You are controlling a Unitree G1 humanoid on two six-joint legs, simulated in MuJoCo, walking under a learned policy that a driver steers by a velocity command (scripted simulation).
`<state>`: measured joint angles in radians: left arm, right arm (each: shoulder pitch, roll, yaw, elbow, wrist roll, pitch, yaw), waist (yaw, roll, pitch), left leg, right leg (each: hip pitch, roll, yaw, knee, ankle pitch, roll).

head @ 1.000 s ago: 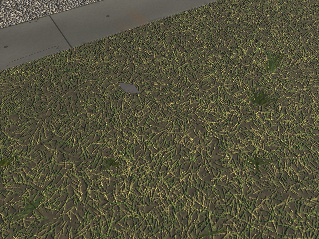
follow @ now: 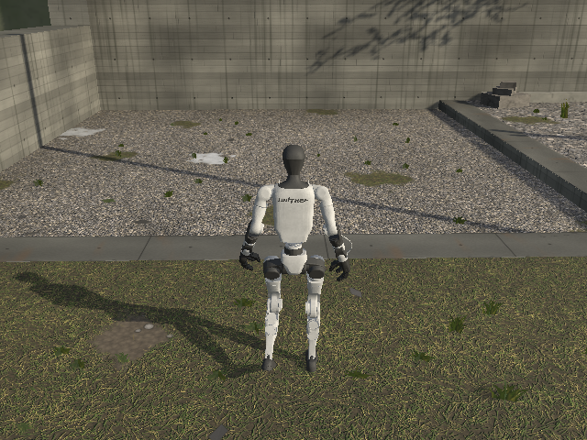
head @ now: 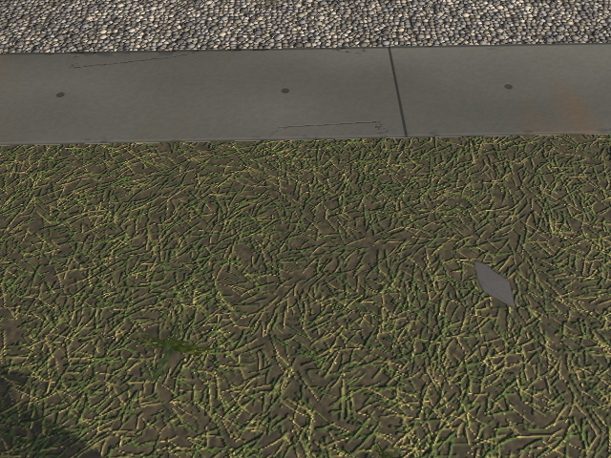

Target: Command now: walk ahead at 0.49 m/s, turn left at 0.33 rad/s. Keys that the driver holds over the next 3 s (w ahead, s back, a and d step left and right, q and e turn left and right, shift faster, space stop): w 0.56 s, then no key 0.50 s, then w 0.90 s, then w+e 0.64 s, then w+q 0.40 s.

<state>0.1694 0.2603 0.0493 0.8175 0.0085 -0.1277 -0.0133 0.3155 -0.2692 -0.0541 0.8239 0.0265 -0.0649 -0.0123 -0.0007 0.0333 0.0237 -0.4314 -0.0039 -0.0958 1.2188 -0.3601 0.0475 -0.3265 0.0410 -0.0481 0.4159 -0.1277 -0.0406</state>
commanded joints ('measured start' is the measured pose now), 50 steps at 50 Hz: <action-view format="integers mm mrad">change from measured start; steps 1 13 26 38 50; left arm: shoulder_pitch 53 194 128 -150 -139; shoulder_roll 77 187 87 61 89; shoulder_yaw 17 35 7 -4 1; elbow -9 72 16 -72 -24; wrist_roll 0 -40 -21 -2 22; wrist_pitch -12 27 42 39 85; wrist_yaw -9 -3 4 -19 4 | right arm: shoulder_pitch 39 -315 -60 44 53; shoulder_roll -26 -48 -90 -135 -50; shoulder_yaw -8 14 -19 -21 -8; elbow -68 -203 -114 11 51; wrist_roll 0 -3 -28 -22 -27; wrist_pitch -6 -28 -51 -12 89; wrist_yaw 5 39 47 -1 -39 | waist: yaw -9 70 25 -33 -45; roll -96 -111 44 56 -169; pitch -47 23 -76 -31 -104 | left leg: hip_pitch -174 -133 297 374 93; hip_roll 106 83 230 199 61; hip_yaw -23 91 -137 54 53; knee -40 -624 -1043 -928 -326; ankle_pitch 48 309 404 753 -122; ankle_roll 3 -5 197 123 -109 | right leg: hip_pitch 168 242 -318 -202 -41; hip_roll -270 -287 -189 -81 -247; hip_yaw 300 127 108 56 256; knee -260 -245 708 138 -179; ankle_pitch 22 85 -96 202 19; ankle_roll -195 -144 14 6 -174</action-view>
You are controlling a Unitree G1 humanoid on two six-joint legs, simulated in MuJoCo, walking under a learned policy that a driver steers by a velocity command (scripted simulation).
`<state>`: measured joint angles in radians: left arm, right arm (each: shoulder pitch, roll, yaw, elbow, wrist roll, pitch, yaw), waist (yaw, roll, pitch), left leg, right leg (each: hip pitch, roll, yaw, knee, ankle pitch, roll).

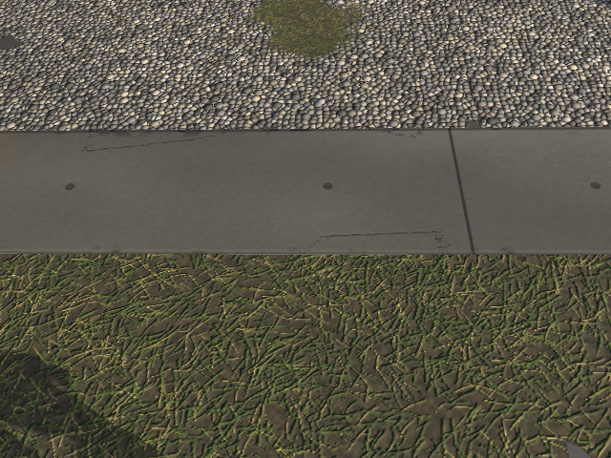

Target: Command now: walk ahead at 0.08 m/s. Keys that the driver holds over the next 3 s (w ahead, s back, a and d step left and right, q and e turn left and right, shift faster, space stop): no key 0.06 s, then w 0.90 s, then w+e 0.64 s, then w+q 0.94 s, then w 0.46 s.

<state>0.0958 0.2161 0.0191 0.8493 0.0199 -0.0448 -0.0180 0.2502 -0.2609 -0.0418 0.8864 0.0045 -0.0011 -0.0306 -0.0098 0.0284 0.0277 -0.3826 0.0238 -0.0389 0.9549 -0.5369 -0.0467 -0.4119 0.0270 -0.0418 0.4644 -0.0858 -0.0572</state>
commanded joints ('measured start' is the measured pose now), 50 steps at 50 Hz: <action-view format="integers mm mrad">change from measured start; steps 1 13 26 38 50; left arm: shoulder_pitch -63 -76 -99 172 342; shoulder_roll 127 143 116 127 182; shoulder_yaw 31 63 50 50 65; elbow -50 -49 -17 86 157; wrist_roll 13 -52 -51 -18 -43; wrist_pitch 3 -30 -35 -54 -30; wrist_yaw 12 25 -10 1 30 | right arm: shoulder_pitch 126 146 199 18 -355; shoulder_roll -46 -139 -146 -37 -48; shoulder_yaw -18 -50 -67 -54 -24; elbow -2 53 107 9 -138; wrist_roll -7 -21 27 10 17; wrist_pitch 26 -72 -78 -96 -105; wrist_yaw -25 -16 12 12 72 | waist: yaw -35 -35 -18 3 57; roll -172 202 122 -100 -78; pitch -117 97 36 10 77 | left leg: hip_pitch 85 260 224 -352 -258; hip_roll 30 325 228 136 43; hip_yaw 5 -460 -118 2 31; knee -115 -860 -739 100 -442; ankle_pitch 84 -113 284 382 548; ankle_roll -11 277 201 77 108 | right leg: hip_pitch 30 -364 80 318 480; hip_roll -219 -36 -34 -247 -291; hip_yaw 224 82 -30 215 132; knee -232 421 29 -328 -271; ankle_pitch -46 -281 -86 114 238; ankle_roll -155 1 2 -160 -119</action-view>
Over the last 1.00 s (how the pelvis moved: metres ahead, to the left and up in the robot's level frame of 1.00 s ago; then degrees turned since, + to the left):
0.45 0.05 -0.01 3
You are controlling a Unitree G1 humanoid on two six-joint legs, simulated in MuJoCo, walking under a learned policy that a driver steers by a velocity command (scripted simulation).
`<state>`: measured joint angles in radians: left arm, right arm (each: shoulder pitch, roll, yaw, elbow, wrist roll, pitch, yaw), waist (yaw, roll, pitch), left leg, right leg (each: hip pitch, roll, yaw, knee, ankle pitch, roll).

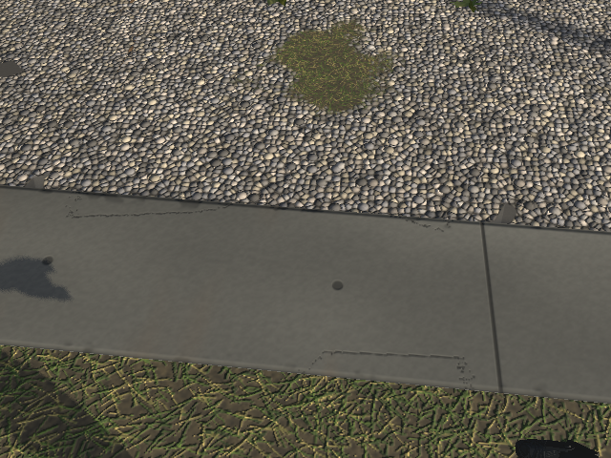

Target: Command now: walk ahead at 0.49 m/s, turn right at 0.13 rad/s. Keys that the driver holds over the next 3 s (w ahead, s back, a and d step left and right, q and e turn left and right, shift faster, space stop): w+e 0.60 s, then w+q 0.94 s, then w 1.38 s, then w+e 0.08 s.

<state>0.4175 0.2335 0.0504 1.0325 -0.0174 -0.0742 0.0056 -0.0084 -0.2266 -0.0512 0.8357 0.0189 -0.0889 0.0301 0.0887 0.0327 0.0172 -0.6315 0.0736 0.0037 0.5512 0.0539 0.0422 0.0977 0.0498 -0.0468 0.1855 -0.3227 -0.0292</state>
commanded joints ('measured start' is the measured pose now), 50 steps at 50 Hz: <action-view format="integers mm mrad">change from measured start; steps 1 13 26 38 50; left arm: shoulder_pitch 9 -76 -444 -51 59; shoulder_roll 176 54 56 24 42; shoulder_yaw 38 37 25 24 -24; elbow -29 -117 -287 -140 -71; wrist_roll -5 -22 -4 107 135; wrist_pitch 4 36 38 -29 -59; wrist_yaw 7 11 -57 -26 -55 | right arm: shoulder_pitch -64 167 316 318 84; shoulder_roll -103 -98 -201 -39 -23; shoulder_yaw -22 -33 -66 11 34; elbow -83 41 88 70 15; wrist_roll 2 -33 -10 -159 -77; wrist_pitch -20 -42 4 -41 9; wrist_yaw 12 -16 -55 8 53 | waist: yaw -67 -68 -155 -71 -77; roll -99 54 -1 -104 -91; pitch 61 -14 101 -11 15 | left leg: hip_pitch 63 440 691 -20 -135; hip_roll -29 199 234 89 -1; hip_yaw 0 -97 191 -124 -38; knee -49 -428 -384 715 259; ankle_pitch -85 -166 14 -269 196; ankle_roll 29 142 105 36 -2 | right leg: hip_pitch -18 -681 -818 -233 -186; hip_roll -314 -210 -166 -289 -278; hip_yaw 142 148 15 271 -121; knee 56 982 494 69 -30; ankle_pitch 586 62 277 143 707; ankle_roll -139 -21 -36 -190 -173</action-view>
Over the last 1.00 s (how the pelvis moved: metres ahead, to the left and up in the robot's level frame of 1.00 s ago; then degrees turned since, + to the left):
0.35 -0.04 0.00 -1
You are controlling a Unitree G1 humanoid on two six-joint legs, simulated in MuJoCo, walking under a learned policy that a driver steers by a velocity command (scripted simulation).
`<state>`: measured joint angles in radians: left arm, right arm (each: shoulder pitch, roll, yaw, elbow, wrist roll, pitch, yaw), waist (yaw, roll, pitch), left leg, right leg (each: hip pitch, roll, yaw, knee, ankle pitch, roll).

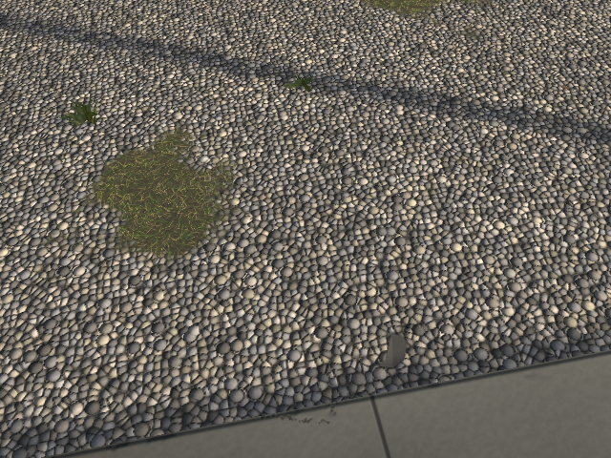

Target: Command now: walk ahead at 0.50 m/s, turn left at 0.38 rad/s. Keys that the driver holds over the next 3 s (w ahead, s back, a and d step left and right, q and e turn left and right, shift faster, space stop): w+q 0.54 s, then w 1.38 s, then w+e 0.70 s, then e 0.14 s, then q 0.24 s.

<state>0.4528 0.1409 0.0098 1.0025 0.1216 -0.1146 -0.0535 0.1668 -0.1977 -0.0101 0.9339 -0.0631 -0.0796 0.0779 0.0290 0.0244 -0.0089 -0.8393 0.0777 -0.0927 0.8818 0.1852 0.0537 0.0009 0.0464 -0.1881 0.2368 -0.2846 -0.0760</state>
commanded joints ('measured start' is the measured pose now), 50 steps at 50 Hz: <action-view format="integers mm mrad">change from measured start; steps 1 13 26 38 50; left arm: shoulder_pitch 52 -42 -260 -66 128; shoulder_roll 147 188 145 132 176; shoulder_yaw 18 20 -16 -8 -31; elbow -28 -105 -272 -151 -83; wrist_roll -6 -25 -62 -52 -31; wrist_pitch -20 -14 10 -10 -12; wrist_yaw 7 -33 47 76 10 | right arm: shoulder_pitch -115 623 171 83 -169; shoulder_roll -56 -209 -223 -32 -111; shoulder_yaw -8 -82 -82 7 24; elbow -95 112 -82 -169 -233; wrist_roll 13 26 -2 -16 -31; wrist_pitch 5 -13 -64 -12 29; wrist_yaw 5 -58 18 -7 10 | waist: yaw -12 -316 -24 6 63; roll -85 75 14 -55 -81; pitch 55 -378 20 0 165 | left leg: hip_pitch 68 1504 215 69 450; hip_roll -14 168 -82 4 37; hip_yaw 66 -581 -233 73 127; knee -118 -439 -518 289 -238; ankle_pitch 60 -192 -304 -422 275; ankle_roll -9 412 201 -114 -34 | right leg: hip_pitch -48 -799 -138 -328 -601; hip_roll -282 12 -33 -215 -237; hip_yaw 13 128 126 343 359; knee -78 1170 465 103 398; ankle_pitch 686 -306 242 216 -297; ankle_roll -107 201 126 -194 -138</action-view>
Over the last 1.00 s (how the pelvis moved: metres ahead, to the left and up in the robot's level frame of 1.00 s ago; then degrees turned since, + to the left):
0.53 -0.13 0.01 -13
